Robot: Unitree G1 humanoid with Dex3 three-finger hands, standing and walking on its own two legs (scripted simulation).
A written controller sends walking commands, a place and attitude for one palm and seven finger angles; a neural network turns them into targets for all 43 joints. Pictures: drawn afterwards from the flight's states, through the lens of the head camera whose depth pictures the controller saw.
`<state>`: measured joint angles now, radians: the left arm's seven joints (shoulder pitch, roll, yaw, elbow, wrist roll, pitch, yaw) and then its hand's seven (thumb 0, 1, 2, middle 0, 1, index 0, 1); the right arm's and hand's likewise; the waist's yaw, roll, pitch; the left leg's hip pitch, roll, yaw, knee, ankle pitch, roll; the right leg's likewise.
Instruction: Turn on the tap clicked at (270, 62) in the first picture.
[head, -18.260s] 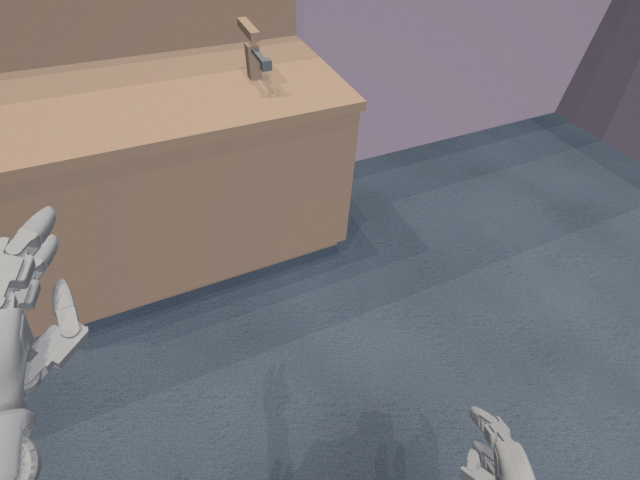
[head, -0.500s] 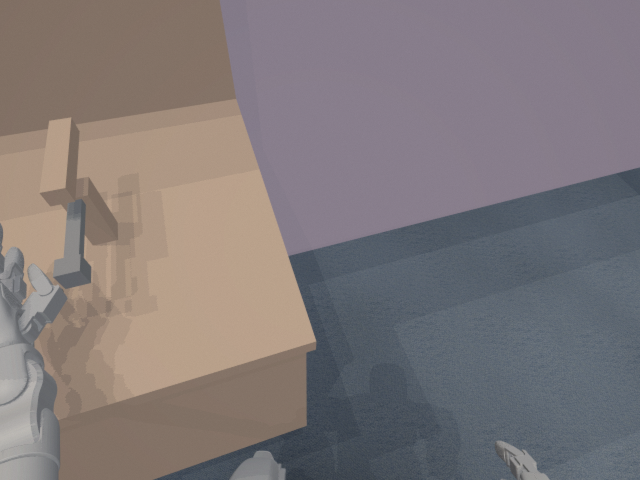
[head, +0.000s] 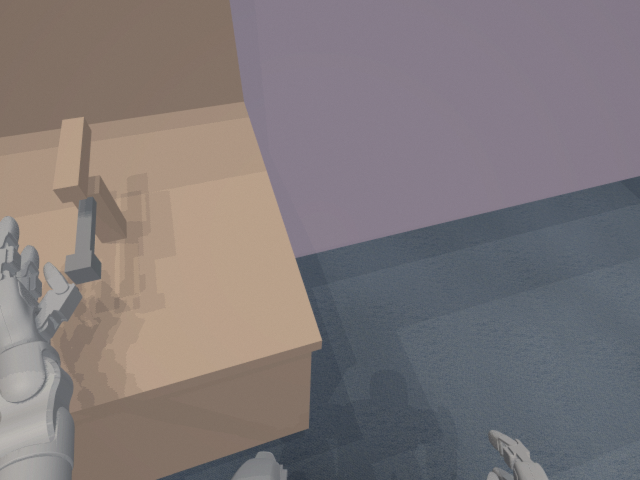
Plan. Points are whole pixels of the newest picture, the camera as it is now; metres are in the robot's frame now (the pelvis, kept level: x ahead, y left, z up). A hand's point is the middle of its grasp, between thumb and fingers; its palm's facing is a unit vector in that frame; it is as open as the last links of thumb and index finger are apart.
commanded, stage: push the lever round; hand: left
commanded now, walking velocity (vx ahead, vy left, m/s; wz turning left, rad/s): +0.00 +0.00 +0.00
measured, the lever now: (83, 267) +0.34 +0.30 +0.07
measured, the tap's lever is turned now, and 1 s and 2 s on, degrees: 0 18 41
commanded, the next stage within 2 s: none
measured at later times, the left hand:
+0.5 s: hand (89, 290) +0.31 +0.29 +0.06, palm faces +0.55 -0.83 -0.09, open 7.6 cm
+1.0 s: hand (124, 281) +0.33 +0.25 +0.06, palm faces +0.63 -0.77 -0.08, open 7.6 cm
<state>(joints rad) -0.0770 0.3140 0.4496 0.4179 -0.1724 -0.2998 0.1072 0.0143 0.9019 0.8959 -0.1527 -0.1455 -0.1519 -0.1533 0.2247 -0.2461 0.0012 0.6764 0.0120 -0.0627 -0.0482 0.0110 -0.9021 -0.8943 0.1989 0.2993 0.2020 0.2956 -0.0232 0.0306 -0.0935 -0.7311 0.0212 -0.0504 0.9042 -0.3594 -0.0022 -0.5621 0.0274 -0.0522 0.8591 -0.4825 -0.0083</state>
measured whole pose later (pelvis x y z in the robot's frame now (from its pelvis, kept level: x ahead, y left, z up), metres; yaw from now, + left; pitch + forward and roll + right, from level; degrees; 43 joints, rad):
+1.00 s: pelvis +0.00 -0.01 +0.00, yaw +1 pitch +10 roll -2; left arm -0.11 0.17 0.29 0.37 -0.07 -0.27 0.41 0.03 0.96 0.91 -0.15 -0.15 -0.15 -0.15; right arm 0.21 -0.23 0.00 0.68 -0.01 -0.02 -0.02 0.01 -0.90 -0.89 0.20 0.30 0.20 0.30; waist -0.02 0.04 -0.11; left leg -0.72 0.02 -0.06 0.91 -0.36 -0.01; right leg -0.55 0.03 -0.06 0.88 -0.50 -0.02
